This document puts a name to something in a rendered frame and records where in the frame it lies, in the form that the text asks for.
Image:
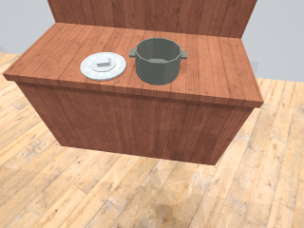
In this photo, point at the lid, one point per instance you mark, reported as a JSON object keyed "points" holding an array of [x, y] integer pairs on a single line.
{"points": [[116, 67]]}

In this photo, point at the knob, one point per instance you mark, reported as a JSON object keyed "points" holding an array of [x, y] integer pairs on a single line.
{"points": [[102, 61]]}

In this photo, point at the pot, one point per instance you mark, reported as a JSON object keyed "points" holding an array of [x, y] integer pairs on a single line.
{"points": [[157, 60]]}

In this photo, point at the table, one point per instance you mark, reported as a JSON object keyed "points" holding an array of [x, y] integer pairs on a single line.
{"points": [[192, 119]]}

